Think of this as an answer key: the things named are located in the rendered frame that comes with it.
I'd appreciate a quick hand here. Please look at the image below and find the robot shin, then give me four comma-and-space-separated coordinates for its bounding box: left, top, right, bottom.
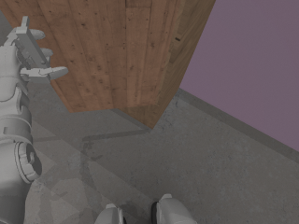
156, 193, 172, 224
106, 203, 117, 209

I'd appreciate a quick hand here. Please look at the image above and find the robot left forearm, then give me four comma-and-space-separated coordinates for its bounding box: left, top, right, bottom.
0, 77, 33, 147

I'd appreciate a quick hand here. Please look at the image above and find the handle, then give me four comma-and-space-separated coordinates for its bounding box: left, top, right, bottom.
15, 16, 51, 69

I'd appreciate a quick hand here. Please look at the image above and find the cupboard door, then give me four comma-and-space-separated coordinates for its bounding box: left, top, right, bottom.
0, 0, 181, 113

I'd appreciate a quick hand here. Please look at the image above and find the left robot shin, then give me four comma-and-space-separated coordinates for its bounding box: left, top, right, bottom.
106, 203, 117, 209

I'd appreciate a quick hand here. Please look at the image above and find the left robot hand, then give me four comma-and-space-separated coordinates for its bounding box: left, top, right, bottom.
0, 27, 69, 86

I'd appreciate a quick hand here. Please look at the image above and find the right robot shin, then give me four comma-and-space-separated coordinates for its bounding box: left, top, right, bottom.
156, 193, 172, 224

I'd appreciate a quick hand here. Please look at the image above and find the left robot upper arm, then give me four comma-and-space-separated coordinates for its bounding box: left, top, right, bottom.
0, 141, 42, 224

